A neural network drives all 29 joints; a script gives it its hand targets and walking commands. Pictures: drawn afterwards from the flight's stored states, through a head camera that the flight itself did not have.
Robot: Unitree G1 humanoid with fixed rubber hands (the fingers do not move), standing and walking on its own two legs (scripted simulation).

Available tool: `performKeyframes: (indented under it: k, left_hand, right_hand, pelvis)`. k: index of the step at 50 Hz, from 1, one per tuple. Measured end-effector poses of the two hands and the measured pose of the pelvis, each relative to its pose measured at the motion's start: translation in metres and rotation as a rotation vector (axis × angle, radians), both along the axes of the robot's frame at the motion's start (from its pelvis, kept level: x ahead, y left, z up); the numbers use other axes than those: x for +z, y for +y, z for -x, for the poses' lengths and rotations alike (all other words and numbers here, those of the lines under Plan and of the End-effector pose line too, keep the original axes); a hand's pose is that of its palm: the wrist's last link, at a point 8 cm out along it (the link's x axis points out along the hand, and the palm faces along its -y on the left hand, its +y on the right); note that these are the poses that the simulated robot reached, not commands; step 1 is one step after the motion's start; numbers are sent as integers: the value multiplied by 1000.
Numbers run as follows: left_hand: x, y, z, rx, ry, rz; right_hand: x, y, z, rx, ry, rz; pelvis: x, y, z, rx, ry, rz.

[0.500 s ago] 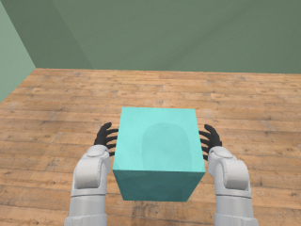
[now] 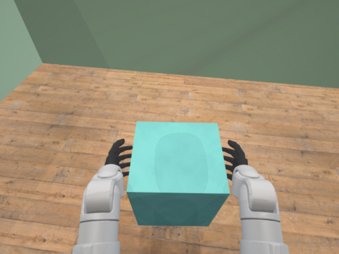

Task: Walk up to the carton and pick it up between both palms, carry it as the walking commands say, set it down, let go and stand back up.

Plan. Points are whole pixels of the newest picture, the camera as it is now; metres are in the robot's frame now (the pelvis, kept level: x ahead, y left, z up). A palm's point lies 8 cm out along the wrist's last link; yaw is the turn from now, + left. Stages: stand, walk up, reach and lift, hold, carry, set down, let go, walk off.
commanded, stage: carry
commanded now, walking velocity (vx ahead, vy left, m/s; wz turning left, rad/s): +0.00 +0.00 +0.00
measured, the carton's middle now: (175, 177) +0.32 -0.01 -0.01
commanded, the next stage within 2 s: hold in 1.44 s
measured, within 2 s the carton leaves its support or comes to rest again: neither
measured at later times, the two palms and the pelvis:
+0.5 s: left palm (109, 166) +0.31 +0.15 +0.06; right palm (230, 169) +0.30 -0.14 +0.05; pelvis +0.02 +0.02 +0.00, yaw +0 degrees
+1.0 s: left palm (113, 162) +0.32 +0.14 +0.06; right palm (233, 167) +0.30 -0.15 +0.05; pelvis +0.02 +0.01 +0.00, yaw +0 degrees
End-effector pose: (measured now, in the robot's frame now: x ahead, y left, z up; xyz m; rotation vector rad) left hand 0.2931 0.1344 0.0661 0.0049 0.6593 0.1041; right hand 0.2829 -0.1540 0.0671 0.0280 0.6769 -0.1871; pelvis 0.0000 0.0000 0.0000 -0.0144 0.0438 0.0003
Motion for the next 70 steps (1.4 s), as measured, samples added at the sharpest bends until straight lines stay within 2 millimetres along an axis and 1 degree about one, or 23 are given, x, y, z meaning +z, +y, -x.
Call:
performKeyframes:
  k: [11,18,22,30,40,53,70]
  left_hand:
    - [-11,13,-8,-8,38,-19]
    - [-6,15,-17,-14,5,-16]
    - [-6,14,-18,-18,7,-20]
    - [-11,13,-19,-25,24,-37]
    - [-4,8,-25,-25,-4,-33]
    - [-7,3,-27,-24,13,-39]
    - [-6,-1,-29,-22,8,-38]
  right_hand:
    - [-13,13,-7,4,38,3]
    - [-9,15,-13,-8,4,-6]
    - [-9,15,-14,-11,6,-6]
    - [-16,13,-15,-6,23,-5]
    - [-10,8,-20,-12,-5,-11]
    - [-14,3,-22,-7,11,-10]
    - [-13,0,-24,-3,6,-8]
  pelvis:
    - [0,14,-9,2,-7,2]
    - [-1,18,-12,3,-3,6]
    - [-1,18,-14,1,-6,6]
    - [-1,17,-18,0,-15,3]
    - [-1,13,-20,2,-12,2]
    - [0,8,-24,2,-16,-1]
    - [-1,4,-27,1,-18,-3]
